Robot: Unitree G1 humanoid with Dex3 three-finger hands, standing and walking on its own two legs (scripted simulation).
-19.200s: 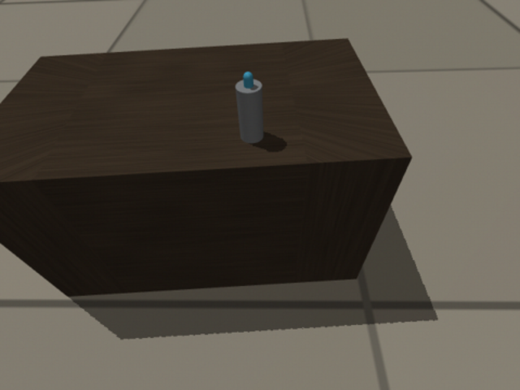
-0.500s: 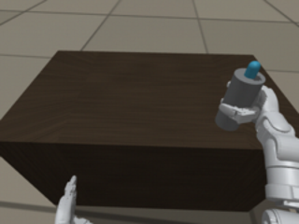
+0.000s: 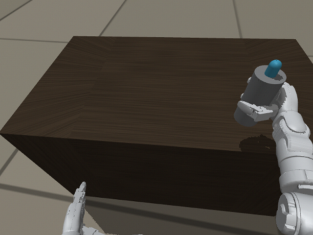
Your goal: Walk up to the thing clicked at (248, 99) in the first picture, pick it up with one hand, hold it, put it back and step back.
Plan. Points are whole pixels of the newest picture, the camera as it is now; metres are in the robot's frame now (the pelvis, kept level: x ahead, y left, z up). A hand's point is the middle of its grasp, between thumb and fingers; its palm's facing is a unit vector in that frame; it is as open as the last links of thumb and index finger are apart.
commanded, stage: crouch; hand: right
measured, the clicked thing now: (259, 93) +0.43 -0.19 +0.14
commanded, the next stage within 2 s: lower in 0.36 s
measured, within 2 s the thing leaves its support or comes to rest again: rests again in 1.24 s
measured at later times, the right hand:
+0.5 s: hand (249, 100) +0.46 -0.19 +0.09, palm faces +0.07 +1.00 +0.02, open 9.4 cm
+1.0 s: hand (241, 112) +0.47 -0.19 +0.03, palm faces +0.08 +1.00 +0.02, open 9.4 cm
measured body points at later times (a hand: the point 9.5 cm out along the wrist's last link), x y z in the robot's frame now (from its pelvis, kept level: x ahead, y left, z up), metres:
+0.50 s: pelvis +0.01 -0.01 -0.01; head +0.05 -0.02 +0.44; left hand +0.16 +0.26 -0.06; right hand +0.45 -0.24 +0.09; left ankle +0.04 +0.14 -0.72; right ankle +0.01 -0.14 -0.72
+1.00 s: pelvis +0.00 -0.01 -0.03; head +0.08 -0.03 +0.41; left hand +0.14 +0.26 -0.07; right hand +0.46 -0.24 +0.03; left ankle +0.04 +0.14 -0.72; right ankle +0.01 -0.14 -0.72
